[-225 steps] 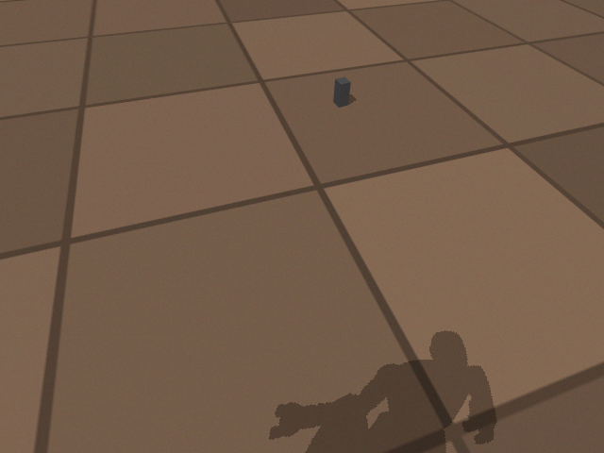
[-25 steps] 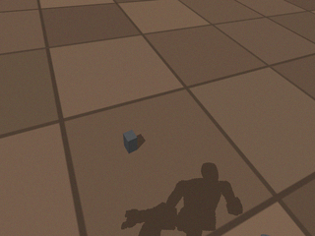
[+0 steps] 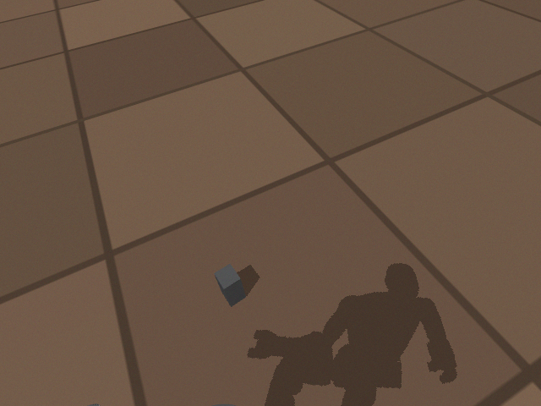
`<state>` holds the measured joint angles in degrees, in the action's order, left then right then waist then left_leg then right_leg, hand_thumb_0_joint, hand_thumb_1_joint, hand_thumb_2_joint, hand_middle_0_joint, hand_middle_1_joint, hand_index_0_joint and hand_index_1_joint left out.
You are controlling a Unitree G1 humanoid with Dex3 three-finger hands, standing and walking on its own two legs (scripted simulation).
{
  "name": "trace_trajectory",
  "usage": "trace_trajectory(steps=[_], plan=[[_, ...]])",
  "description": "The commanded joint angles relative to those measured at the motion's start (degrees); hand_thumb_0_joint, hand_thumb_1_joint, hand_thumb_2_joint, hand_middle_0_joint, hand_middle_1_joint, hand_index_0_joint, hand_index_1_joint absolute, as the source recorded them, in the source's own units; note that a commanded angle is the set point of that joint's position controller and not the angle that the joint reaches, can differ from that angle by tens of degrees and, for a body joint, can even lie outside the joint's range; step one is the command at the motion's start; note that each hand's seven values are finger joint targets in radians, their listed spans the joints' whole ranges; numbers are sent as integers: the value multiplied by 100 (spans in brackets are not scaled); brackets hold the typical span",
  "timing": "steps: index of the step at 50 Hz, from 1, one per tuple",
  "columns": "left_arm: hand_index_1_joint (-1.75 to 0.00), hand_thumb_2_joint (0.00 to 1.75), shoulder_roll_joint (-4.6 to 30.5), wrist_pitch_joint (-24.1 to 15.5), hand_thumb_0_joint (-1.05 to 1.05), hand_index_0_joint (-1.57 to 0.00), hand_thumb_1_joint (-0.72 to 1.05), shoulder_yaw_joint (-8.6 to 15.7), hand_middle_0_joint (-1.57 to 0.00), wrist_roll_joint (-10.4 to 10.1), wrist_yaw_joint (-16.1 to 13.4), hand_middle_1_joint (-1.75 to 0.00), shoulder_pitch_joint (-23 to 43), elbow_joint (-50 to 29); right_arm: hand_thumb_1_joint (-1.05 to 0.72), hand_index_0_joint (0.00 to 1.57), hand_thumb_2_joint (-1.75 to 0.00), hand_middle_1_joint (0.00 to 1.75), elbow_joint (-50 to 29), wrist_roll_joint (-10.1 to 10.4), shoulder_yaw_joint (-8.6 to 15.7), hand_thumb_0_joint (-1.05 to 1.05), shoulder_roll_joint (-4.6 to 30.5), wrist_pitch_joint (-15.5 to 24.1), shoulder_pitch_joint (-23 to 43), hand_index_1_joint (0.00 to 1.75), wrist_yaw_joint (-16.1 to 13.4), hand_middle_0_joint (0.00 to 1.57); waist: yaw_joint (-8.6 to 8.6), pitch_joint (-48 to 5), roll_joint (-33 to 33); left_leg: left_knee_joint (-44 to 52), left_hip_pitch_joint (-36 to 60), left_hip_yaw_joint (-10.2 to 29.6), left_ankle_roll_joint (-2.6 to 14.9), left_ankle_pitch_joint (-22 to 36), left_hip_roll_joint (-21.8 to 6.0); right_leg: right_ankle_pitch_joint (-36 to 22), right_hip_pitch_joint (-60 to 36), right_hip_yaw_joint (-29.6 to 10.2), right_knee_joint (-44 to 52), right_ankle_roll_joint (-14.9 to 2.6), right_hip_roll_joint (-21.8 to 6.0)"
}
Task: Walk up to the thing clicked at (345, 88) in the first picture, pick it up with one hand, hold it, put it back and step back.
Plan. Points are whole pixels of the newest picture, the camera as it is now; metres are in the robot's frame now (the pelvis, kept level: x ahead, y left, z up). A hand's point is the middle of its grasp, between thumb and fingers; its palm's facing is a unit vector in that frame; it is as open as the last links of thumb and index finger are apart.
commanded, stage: walk up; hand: left
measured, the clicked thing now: (230, 285) +0.64 +0.23 -0.69
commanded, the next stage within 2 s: none
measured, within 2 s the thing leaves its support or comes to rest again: neither
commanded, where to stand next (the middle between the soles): +0.30 +0.04 m, yaw -2 degrees
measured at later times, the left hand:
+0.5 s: hand (94, 378) +0.20 +0.34 -0.16, palm faces -0.05 -0.94 -0.33, open 7.4 cm
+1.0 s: hand (126, 315) +0.31 +0.30 -0.13, palm faces -0.03 -0.92 -0.40, open 7.4 cm
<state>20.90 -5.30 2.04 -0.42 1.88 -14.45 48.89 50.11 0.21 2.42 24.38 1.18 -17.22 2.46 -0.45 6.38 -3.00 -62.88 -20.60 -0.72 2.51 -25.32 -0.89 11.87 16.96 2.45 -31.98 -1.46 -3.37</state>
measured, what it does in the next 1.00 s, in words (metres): walks ahead: left foot, then right foot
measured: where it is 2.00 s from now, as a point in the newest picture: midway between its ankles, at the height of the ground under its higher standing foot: (276, 403)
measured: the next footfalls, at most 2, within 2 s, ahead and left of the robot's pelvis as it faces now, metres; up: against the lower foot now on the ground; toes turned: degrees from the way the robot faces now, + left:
left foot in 0.30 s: +0.22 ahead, +0.17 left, +0.00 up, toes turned +6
right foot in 0.74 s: +0.30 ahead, -0.08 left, +0.00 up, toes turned -1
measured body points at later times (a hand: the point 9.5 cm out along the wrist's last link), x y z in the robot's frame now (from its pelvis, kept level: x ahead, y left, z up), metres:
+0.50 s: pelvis +0.15 +0.07 +0.00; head +0.16 +0.10 +0.45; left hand +0.20 +0.39 -0.13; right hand +0.19 -0.25 -0.09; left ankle +0.18 +0.17 -0.73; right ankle +0.17 -0.09 -0.67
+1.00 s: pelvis +0.21 +0.04 +0.00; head +0.23 +0.02 +0.44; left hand +0.31 +0.35 -0.10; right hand +0.27 -0.27 -0.14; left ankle +0.23 +0.19 -0.70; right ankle +0.29 -0.07 -0.73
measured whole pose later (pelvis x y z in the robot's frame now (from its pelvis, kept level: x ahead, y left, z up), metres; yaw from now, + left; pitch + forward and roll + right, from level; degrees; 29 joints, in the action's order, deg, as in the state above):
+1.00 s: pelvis +0.21 +0.04 +0.00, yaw -1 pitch -3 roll +1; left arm 20.2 -2.2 1.2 1.4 1.1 -11.9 50.9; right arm 53.6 -0.6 1.6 23.4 0.6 -14.3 1.4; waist -1.2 4.9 -2.3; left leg -48.9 -21.0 -0.4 1.0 -26.5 -1.9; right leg 10.1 19.0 2.2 -31.8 -2.2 -2.0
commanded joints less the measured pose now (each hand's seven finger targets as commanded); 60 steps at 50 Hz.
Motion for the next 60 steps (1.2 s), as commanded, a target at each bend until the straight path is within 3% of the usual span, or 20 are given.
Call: trace_trajectory(steps=[1,10,14,15,16,17,18,22,27,32,37,38,40,43,49,53,55,57,58,60], plan=[[-30,90,1670,-102,0,-20,90,448,-20,22,-134,-30,-422,-250,-90,20,-90,30,-311,-32,363,0,928,98,-422,30,21,20,-9,-381,1239,197,-753,272,-84,713,-270,-720,-568,-1060,1541,-939,-963],[-30,90,1896,-72,0,-20,90,518,-20,100,-60,-30,-341,-466,-90,20,-90,30,-413,-167,479,0,942,209,333,30,183,20,-134,-94,1257,2513,-94,-46,-297,1315,-487,1316,130,-891,1618,-1061,-1149],[-30,90,1634,0,0,-20,90,398,-20,145,-66,-30,-116,-540,-90,20,-90,30,-46,-194,617,0,1194,307,-733,30,93,20,557,-620,293,2961,1890,-165,-71,1003,-175,1267,1052,-657,-25,-711,-858],[-30,90,1254,24,0,-20,90,280,-20,136,-61,-30,-405,-523,-90,20,-90,30,41,-222,711,0,1489,352,-1189,30,17,20,748,-815,-995,3811,2404,753,140,-267,-640,768,1483,-137,-1817,-469,-316],[-30,90,818,45,0,-20,90,150,-20,49,-54,-30,-728,-497,-90,20,-90,30,-142,-241,720,0,1756,402,-1044,30,-35,20,511,-587,-1857,4672,2418,2993,403,-765,-1748,1683,2393,-188,-3138,-100,569],[-30,90,1390,100,0,-20,90,282,-20,55,-150,-30,-771,-344,-90,20,-90,30,-299,-96,727,0,1941,404,-833,30,-40,20,451,-461,-1075,5113,1953,3830,792,-890,-2355,1800,2380,-560,-3462,-150,462],[-30,90,1664,118,0,-20,90,321,-20,80,-192,-30,-581,-300,-90,20,-90,30,-323,-28,721,0,1894,378,-608,30,-35,20,361,-138,-852,5033,1484,3684,1002,-748,-2385,1686,2348,-758,-3627,-219,166],[-30,90,1545,164,0,-20,90,350,-20,-18,-81,-30,-804,36,-90,20,-90,30,-425,-33,508,0,1306,486,-282,30,-115,20,94,-52,-587,4741,1066,1260,414,1864,-1411,623,1528,-893,-2910,-81,-69],[-30,90,1345,240,0,-20,90,294,-20,42,-35,-30,-497,-17,-90,20,-90,30,-528,-57,477,0,1248,449,-204,30,-171,20,94,-92,-535,4802,1152,618,882,2189,-1354,311,1436,-576,-2057,152,-89],[-30,90,994,207,0,-20,90,204,-20,45,-124,-30,-143,-44,-90,20,-90,30,-506,-64,360,0,1109,322,-102,30,-250,20,90,-312,-517,3841,1020,10,884,4938,-1283,-173,537,-48,-878,99,10],[-30,90,1321,129,0,-20,90,324,-20,107,-254,-30,-517,336,-90,20,-90,30,-470,88,185,0,751,127,81,30,-264,20,-219,-897,573,2252,382,-122,296,2325,-732,-1376,-1200,-355,593,-166,-69],[-30,90,1708,96,0,-20,90,415,-20,147,-277,-30,-461,251,-90,20,-90,30,-483,100,83,0,498,129,-134,30,-266,20,-140,-1179,1559,1500,-102,-345,53,813,-308,-1879,-1473,-1788,864,-503,-1070],[-30,90,2083,129,0,-20,90,502,-20,117,-217,-30,-391,84,-90,20,-90,30,-324,-28,269,0,1029,29,-308,30,-293,20,-228,-961,1546,390,-723,10,44,-1270,21,848,-1233,-3415,1428,-1486,-1936],[-30,90,1702,197,0,-20,90,397,-20,126,-226,-30,6,-5,-90,20,-90,30,-14,1,326,0,1149,0,-218,30,-237,20,-87,-490,1248,551,-800,321,-30,-596,-194,2235,-575,-2389,1746,-1058,-1282],[-30,90,1518,245,0,-20,90,374,-20,214,-175,-30,256,-106,-90,20,-90,30,237,-125,203,0,825,74,-167,30,-190,20,-97,-513,1432,1903,-199,-75,-244,66,-79,1318,-145,-1383,1607,-990,-911],[-30,90,1463,399,0,-20,90,324,-20,152,-122,-30,671,-75,-90,20,-90,30,511,-152,226,0,782,171,-275,30,-228,20,92,-608,1113,3137,1049,-275,-200,1058,65,1881,742,-1073,1055,-744,-867],[-30,90,1122,469,0,-20,90,187,-20,82,-113,-30,715,-28,-90,20,-90,30,548,-213,267,0,937,208,-224,30,-283,20,204,-581,511,3765,1380,265,-81,879,-195,2386,1245,-884,625,-408,-628],[-30,90,974,556,0,-20,90,126,-20,19,-108,-30,574,133,-90,20,-90,30,328,-238,314,0,1581,275,411,30,-329,20,44,-144,-808,5478,58,2903,516,-2087,-1808,1674,1091,-316,-974,45,237],[-30,90,1328,571,0,-20,90,257,-20,36,-135,-30,522,318,-90,20,-90,30,286,-187,304,0,1633,255,803,30,-319,20,-26,221,-594,5514,-653,2851,836,-2234,-1923,1610,582,-541,-1487,39,39],[-30,90,1166,539,0,-20,90,214,-20,29,-95,-30,361,517,-90,20,-90,30,309,-207,165,0,1224,303,944,30,-323,20,-144,157,-431,4980,-76,1833,589,-656,-1324,1235,521,-628,-1007,14,-46]])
